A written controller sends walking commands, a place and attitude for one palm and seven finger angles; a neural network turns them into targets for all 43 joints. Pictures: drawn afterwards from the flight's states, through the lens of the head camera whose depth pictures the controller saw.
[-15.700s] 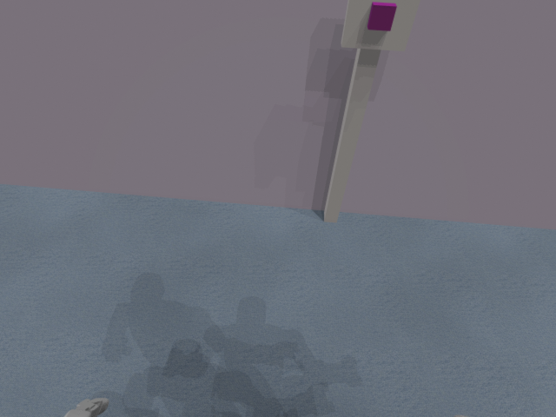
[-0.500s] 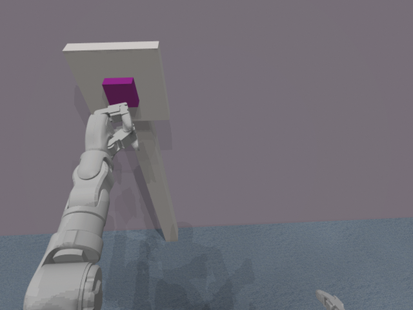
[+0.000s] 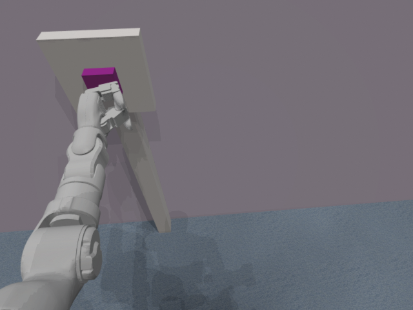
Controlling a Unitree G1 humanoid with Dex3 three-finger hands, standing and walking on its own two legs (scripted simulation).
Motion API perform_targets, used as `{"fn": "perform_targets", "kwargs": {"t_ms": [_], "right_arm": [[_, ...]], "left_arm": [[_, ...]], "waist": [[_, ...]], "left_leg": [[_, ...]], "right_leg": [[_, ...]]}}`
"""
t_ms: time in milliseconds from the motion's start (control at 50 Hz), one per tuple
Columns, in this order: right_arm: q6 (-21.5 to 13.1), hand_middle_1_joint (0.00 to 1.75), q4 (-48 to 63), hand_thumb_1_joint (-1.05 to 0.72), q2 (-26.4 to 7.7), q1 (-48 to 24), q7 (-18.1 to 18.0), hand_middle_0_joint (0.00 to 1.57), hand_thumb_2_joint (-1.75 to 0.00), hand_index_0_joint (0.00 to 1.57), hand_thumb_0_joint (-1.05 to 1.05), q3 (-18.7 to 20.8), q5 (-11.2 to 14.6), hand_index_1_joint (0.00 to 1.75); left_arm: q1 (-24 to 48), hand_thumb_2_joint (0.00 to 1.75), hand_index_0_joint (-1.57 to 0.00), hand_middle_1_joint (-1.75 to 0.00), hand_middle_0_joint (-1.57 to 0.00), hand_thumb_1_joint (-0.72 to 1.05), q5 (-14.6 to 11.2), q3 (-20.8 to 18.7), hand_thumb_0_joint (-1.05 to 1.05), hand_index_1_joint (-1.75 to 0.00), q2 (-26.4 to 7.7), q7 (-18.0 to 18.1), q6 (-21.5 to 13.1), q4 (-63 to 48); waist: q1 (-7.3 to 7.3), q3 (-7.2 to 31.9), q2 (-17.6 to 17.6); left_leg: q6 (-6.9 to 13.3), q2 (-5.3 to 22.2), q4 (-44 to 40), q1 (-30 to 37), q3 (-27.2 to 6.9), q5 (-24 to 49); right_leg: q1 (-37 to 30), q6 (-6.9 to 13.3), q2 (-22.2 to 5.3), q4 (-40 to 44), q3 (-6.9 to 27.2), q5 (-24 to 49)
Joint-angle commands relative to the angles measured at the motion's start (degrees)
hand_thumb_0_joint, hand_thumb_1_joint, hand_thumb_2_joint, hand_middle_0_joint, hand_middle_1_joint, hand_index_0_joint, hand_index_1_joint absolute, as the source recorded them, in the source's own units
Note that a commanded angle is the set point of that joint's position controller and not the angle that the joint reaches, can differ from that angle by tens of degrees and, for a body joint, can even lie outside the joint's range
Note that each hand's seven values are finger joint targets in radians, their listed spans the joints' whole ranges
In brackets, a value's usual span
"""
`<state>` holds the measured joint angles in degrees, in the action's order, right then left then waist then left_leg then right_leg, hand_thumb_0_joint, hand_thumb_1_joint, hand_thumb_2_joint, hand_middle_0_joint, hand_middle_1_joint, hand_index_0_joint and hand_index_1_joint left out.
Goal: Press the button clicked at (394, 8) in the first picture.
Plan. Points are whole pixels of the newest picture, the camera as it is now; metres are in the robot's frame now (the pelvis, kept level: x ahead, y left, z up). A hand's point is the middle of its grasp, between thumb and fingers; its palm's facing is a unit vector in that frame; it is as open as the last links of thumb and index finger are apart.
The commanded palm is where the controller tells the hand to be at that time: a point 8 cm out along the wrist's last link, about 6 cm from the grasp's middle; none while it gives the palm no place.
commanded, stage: press the button with the knuckle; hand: left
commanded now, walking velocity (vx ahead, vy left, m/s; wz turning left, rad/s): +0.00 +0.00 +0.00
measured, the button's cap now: (103, 83) +0.52 +0.20 +0.16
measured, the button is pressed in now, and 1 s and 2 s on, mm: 0 12 0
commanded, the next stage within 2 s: hold the button down briefly in 0.62 s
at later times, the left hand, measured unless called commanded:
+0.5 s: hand (122, 106) +0.48 +0.16 +0.14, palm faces +0.08 -1.00 -0.01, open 2.8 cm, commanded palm +0.47 +0.22 +0.13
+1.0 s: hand (120, 105) +0.48 +0.17 +0.14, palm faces +0.05 -1.00 +0.00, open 2.9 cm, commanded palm +0.49 +0.22 +0.13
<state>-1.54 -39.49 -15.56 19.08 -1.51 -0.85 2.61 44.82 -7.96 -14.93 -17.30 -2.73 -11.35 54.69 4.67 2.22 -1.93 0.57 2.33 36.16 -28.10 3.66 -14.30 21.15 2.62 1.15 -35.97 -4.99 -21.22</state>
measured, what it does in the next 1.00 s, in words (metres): stands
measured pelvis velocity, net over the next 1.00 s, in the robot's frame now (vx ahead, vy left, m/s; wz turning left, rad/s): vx -0.03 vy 0.01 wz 0.00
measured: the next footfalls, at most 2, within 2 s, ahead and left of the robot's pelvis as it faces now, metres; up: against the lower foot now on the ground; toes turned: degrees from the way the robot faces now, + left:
none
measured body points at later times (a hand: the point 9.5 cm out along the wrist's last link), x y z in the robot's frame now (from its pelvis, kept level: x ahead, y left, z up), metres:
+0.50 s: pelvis +0.00 +0.00 +0.00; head +0.05 +0.00 +0.44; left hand +0.47 +0.22 +0.14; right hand +0.03 -0.27 -0.13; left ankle +0.04 +0.12 -0.72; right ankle -0.03 -0.09 -0.72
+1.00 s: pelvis -0.03 +0.01 -0.01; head +0.04 +0.02 +0.43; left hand +0.48 +0.22 +0.14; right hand -0.04 -0.26 -0.13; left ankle +0.04 +0.12 -0.72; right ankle -0.03 -0.09 -0.72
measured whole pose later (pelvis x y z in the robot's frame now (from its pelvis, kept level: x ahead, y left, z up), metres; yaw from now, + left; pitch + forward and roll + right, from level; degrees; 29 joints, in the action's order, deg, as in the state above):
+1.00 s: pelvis -0.03 +0.01 -0.01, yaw +0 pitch +11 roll -2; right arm -3.9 -41.1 -16.8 24.5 -1.6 -2.0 1.6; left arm 60.2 -5.1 -18.1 -26.5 -6.5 -16.1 74.0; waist 9.5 2.5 -2.1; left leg 1.2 3.2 42.0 -39.3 1.9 -13.9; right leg 31.1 2.3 2.0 -40.2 -6.4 -20.2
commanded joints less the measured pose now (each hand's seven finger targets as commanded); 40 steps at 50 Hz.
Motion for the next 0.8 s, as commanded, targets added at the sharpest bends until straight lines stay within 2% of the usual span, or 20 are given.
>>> {"fn": "perform_targets", "kwargs": {"t_ms": [0, 60, 80, 120, 140, 180, 200, 240, 260, 320, 340, 460, 480, 520, 540, 580, 620, 680, 740, 780], "right_arm": [[-1.46, 0.3, 5.46, -0.9, -8.01, 2.82, -0.65, 0.2, -0.9, 0.2, 0.0, 2.78, -0.41, 0.3], [-0.96, 0.3, 5.47, -0.9, -8.1, 3.91, -0.58, 0.2, -0.9, 0.2, 0.0, 2.95, -0.41, 0.3], [-0.77, 0.3, 5.3, -0.9, -8.34, 4.36, -0.63, 0.2, -0.9, 0.2, 0.0, 3.13, -0.47, 0.3], [-0.61, 0.3, 5.31, -0.9, -8.29, 4.55, -0.7, 0.2, -0.9, 0.2, 0.0, 3.15, -0.33, 0.3], [-0.49, 0.3, 5.0, -0.9, -8.35, 4.79, -0.77, 0.2, -0.9, 0.2, 0.0, 3.26, -0.25, 0.3], [-0.38, 0.3, 4.64, -0.9, -8.37, 5.27, -0.76, 0.2, -0.9, 0.2, 0.0, 3.31, -0.35, 0.3], [-0.48, 0.3, 4.58, -0.9, -8.28, 5.31, -0.72, 0.2, -0.9, 0.2, 0.0, 3.23, -0.36, 0.3], [-0.49, 0.3, 3.97, -0.9, -8.6, 5.91, -0.82, 0.2, -0.9, 0.2, 0.0, 3.4, -0.45, 0.3], [-0.53, 0.3, 4.04, -0.9, -8.52, 5.91, -0.76, 0.2, -0.9, 0.2, 0.0, 3.32, -0.47, 0.3], [-0.7, 0.3, 3.37, -0.9, -8.68, 6.28, -0.71, 0.2, -0.9, 0.2, 0.0, 3.22, -0.48, 0.3], [-0.76, 0.3, 3.11, -0.9, -8.87, 6.68, -0.75, 0.2, -0.9, 0.2, 0.0, 3.23, -0.58, 0.3], [-1.29, 0.3, 2.72, -0.9, -9.25, 7.61, -0.58, 0.2, -0.9, 0.2, 0.0, 3.04, -0.83, 0.3], [-1.23, 0.3, 2.76, -0.9, -9.47, 8.03, -0.63, 0.2, -0.9, 0.2, 0.0, 2.95, -0.89, 0.3], [-1.3, 0.3, 2.94, -0.9, -9.55, 8.0, -0.79, 0.2, -0.9, 0.2, 0.0, 2.75, -0.71, 0.3], [-1.49, 0.3, 2.9, -0.9, -9.46, 7.99, -0.76, 0.2, -0.9, 0.2, 0.0, 2.69, -0.65, 0.3], [-1.62, 0.3, 2.74, -0.9, -9.74, 8.66, -0.77, 0.2, -0.9, 0.2, 0.0, 2.69, -0.86, 0.3], [-1.89, 0.3, 2.67, -0.9, -9.65, 8.94, -0.71, 0.2, -0.9, 0.2, 0.0, 2.57, -0.84, 0.3], [-2.28, 0.3, 2.47, -0.9, -10.01, 9.49, -0.81, 0.2, -0.9, 0.2, 0.0, 2.44, -0.95, 0.3], [-2.83, 0.3, 2.45, -0.9, -10.28, 9.72, -0.91, 0.2, -0.9, 0.2, 0.0, 2.24, -0.87, 0.3], [-3.09, 0.3, 2.51, -0.9, -10.36, 10.1, -0.84, 0.2, -0.9, 0.2, 0.0, 2.32, -1.11, 0.3]], "left_arm": [[28.77, 0.9, -1.3, -1.5, -1.3, 0.9, -0.03, -3.93, 0.0, -1.5, -15.32, -0.7, -5.54, -9.64], [29.55, 0.9, -1.3, -1.5, -1.3, 0.9, 0.08, -4.5, 0.0, -1.5, -16.35, -1.64, -5.56, -8.59], [29.83, 0.9, -1.3, -1.5, -1.3, 0.9, -0.01, -5.84, 0.0, -1.5, -17.78, -1.64, -5.79, -8.53], [31.06, 0.9, -1.3, -1.5, -1.3, 0.9, -0.23, -5.08, 0.0, -1.5, -17.17, -2.1, -5.67, -8.19], [32.41, 0.9, -1.3, -1.5, -1.3, 0.9, -0.08, -4.96, 0.0, -1.5, -17.57, -2.21, -5.86, -8.78], [33.37, 0.9, -1.3, -1.5, -1.3, 0.9, -0.09, -5.04, 0.0, -1.5, -17.6, -2.15, -6.06, -8.23], [33.99, 0.9, -1.3, -1.5, -1.3, 0.9, -0.26, -3.93, 0.0, -1.5, -16.24, -2.29, -5.97, -7.63], [35.56, 0.9, -1.3, -1.5, -1.3, 0.9, -0.07, -5.06, 0.0, -1.5, -18.29, -2.28, -6.31, -7.27], [35.73, 0.9, -1.3, -1.5, -1.3, 0.9, 0.02, -4.73, 0.0, -1.5, -17.76, -2.24, -6.46, -7.02], [38.23, 0.9, -1.3, -1.5, -1.3, 0.9, 0.03, -3.41, 0.0, -1.5, -16.63, -2.02, -6.68, -5.23], [38.94, 0.9, -1.3, -1.5, -1.3, 0.9, 0.06, -4.18, 0.0, -1.5, -17.57, -1.83, -6.71, -4.14], [43.21, 0.9, -1.3, -1.5, -1.3, 0.9, 0.98, -4.39, 0.0, -1.5, -19.45, -1.57, -7.22, -1.93], [43.04, 0.9, -1.3, -1.5, -1.3, 0.9, 0.96, -5.64, 0.0, -1.5, -20.82, -1.49, -7.15, -0.5], [44.8, 0.9, -1.3, -1.5, -1.3, 0.9, 1.13, -4.82, 0.0, -1.5, -21.35, -1.92, -7.11, 0.38], [45.71, 0.9, -1.3, -1.5, -1.3, 0.9, 1.11, -4.1, 0.0, -1.5, -20.41, -2.01, -7.12, 0.72], [46.05, 0.9, -1.3, -1.5, -1.3, 0.9, 1.1, -5.84, 0.0, -1.5, -22.25, -1.66, -7.27, 1.73], [47.8, 0.9, -1.3, -1.5, -1.3, 0.9, 1.06, -4.61, 0.0, -1.5, -21.25, -1.78, -7.49, 1.72], [48.67, 0.9, -1.3, -1.5, -1.3, 0.9, 0.94, -4.91, 0.0, -1.5, -22.05, -1.63, -7.78, 2.67], [49.23, 0.9, -1.3, -1.5, -1.3, 0.9, 1.25, -4.74, 0.0, -1.5, -23.0, -1.45, -7.74, 4.23], [50.22, 0.9, -1.3, -1.5, -1.3, 0.9, 1.31, -5.0, 0.0, -1.5, -23.15, -1.3, -8.06, 3.21]], "waist": [[0.49, 19.59, 2.09], [0.63, 19.94, 1.4], [0.96, 20.11, 3.78], [1.39, 19.79, 2.33], [1.67, 19.54, 1.03], [2.19, 19.07, 1.67], [2.45, 19.23, 1.14], [2.57, 19.89, 0.52], [2.64, 19.84, 0.2], [4.08, 18.3, 0.08], [4.09, 18.1, 1.8], [5.08, 19.85, -0.5], [5.24, 19.44, 2.15], [5.8, 19.06, 1.67], [6.04, 18.24, -0.35], [5.9, 19.18, -0.2], [6.46, 19.59, -0.78], [7.01, 18.7, 0.0], [7.2, 17.42, -1.06], [7.36, 19.14, -1.63]], "left_leg": [[2.46, -2.57, -1.16, 14.01, -3.23, 9.41], [2.57, -2.61, -0.72, 13.65, -2.95, 10.3], [2.77, -2.55, -0.48, 12.97, -3.03, 10.44], [2.78, -2.63, -0.71, 12.96, -2.77, 9.89], [2.75, -2.52, -0.51, 13.66, -2.83, 9.94], [2.86, -2.41, -0.23, 13.79, -3.13, 9.71], [2.81, -2.48, -0.42, 13.85, -3.18, 9.2], [2.73, -2.39, -0.25, 13.97, -3.47, 8.86], [2.69, -2.36, -0.27, 14.2, -3.55, 8.65], [2.69, -2.04, 0.04, 14.62, -4.0, 7.69], [2.71, -2.04, -0.03, 13.57, -4.19, 6.65], [2.61, -1.93, 0.85, 13.42, -4.58, 6.07], [2.83, -1.95, 0.98, 12.02, -4.76, 5.55], [2.7, -1.91, 0.73, 10.25, -4.62, 3.67], [2.59, -1.85, 0.81, 10.95, -4.69, 3.16], [2.63, -1.76, 1.24, 10.93, -5.04, 3.3], [2.46, -1.67, 1.05, 10.88, -5.24, 2.5], [2.51, -1.42, 1.16, 9.59, -5.55, 0.65], [2.36, -1.22, 0.8, 7.97, -5.63, -2.64], [2.44, -1.23, 1.04, 8.7, -5.83, -2.46]], "right_leg": [[-0.07, -2.51, 0.28, 5.47, 5.47, 21.14], [-0.16, -2.69, 0.4, 5.27, 5.65, 23.11], [-0.74, -2.88, 0.43, 5.27, 5.64, 23.5], [-0.22, -3.06, 0.38, 5.6, 5.84, 23.57], [0.78, -2.91, 0.47, 5.66, 5.82, 22.9], [1.67, -2.92, 0.62, 5.79, 5.73, 22.02], [2.27, -2.96, 0.67, 5.95, 5.71, 21.23], [2.55, -2.91, 0.64, 5.86, 5.82, 20.3], [3.07, -2.79, 0.74, 5.83, 5.62, 19.65], [5.99, -2.79, 0.95, 6.07, 5.37, 17.32], [5.9, -2.92, 0.96, 6.15, 5.45, 16.28], [7.47, -2.89, 0.97, 5.42, 5.69, 14.9], [6.86, -3.03, 1.05, 5.48, 5.84, 14.78], [6.87, -3.27, 0.85, 5.59, 6.17, 13.46], [8.51, -3.08, 0.93, 5.66, 5.96, 12.24], [8.72, -2.89, 1.15, 5.29, 5.82, 11.56], [9.3, -3.03, 1.16, 5.32, 5.67, 10.5], [10.31, -2.99, 1.33, 5.44, 5.67, 8.25], [11.59, -3.09, 1.26, 5.63, 5.76, 4.68], [11.63, -3.0, 1.33, 5.35, 5.66, 4.54]]}}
